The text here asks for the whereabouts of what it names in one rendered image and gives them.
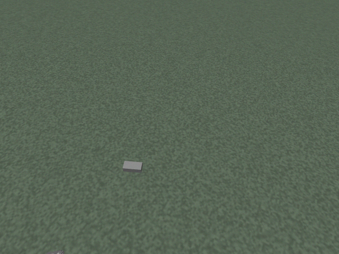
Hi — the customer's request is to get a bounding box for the small box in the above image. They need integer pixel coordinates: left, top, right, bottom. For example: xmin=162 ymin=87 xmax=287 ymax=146
xmin=123 ymin=161 xmax=142 ymax=173

